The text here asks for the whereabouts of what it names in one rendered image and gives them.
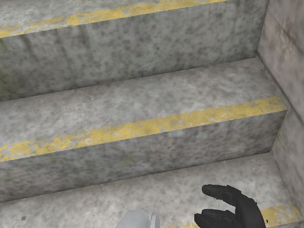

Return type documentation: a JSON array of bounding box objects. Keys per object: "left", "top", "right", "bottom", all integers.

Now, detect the robot right hand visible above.
[{"left": 194, "top": 184, "right": 268, "bottom": 228}]

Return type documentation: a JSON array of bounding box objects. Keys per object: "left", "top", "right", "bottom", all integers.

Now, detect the robot left thigh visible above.
[{"left": 115, "top": 209, "right": 161, "bottom": 228}]

